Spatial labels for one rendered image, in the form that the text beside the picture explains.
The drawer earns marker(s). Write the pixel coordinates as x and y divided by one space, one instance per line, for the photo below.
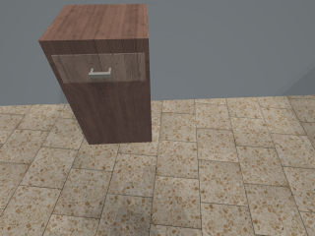
75 68

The cabinet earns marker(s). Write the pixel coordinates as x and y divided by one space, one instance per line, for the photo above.
111 112

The handle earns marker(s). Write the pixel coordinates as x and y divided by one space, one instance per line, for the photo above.
96 75

